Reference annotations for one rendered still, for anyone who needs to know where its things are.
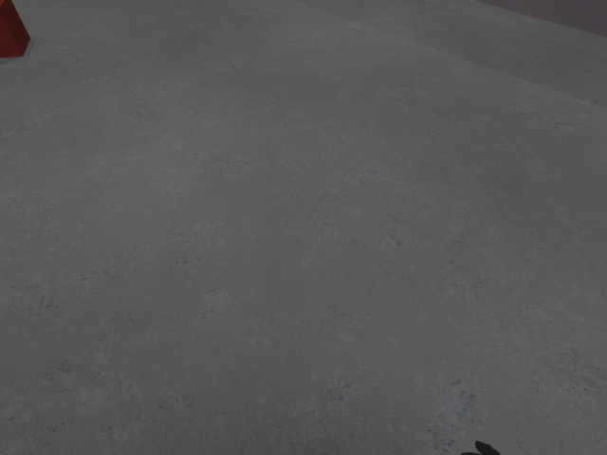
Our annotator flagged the carton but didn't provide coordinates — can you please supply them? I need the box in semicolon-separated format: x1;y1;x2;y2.
0;0;30;58

